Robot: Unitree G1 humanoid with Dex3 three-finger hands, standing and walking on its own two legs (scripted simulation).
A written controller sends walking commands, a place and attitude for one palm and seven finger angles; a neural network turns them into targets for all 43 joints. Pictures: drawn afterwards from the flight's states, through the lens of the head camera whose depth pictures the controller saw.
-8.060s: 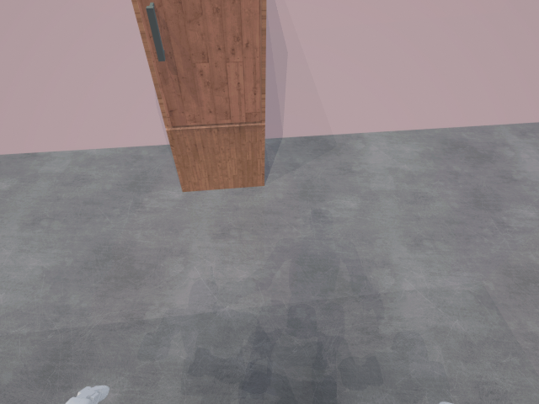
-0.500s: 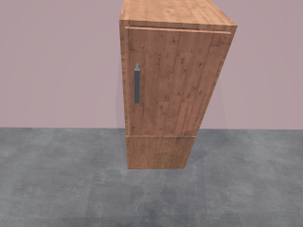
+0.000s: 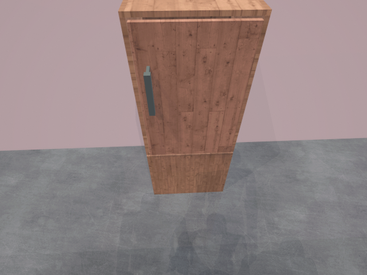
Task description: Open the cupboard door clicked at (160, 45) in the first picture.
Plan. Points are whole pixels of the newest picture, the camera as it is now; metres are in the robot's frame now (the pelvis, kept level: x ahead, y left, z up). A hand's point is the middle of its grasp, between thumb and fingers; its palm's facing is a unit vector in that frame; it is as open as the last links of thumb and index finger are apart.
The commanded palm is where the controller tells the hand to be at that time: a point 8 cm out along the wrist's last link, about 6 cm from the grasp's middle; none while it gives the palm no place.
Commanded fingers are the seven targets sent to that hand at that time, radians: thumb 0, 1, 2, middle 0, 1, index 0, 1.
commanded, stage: come to a stop and stand still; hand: left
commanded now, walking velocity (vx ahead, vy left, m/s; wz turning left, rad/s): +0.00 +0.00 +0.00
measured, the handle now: (150, 91) +0.66 +0.14 +0.03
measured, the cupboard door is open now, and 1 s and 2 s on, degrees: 0 0 0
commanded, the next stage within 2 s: look again from close up in 0.50 s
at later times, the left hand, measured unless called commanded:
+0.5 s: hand out of the picture -0.03 +0.11 -0.18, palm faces +0.06 -0.98 -0.16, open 7.4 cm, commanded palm none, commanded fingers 0.00 0.90 0.90 -0.20 -0.30 -0.20 -0.30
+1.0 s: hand out of the picture -0.03 +0.12 -0.18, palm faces +0.07 -0.98 -0.16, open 7.4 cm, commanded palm none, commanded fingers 0.00 0.90 0.90 -0.20 -0.30 -0.20 -0.30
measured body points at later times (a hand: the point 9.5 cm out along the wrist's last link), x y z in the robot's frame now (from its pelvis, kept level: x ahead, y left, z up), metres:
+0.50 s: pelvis +0.00 -0.03 +0.00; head +0.00 -0.04 +0.45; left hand -0.04 +0.16 -0.16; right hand -0.01 -0.24 -0.17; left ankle +0.04 +0.08 -0.74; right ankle -0.05 -0.10 -0.74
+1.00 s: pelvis +0.01 -0.02 +0.00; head +0.01 -0.03 +0.45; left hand -0.04 +0.18 -0.16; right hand -0.01 -0.23 -0.17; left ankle +0.04 +0.08 -0.74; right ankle -0.05 -0.10 -0.74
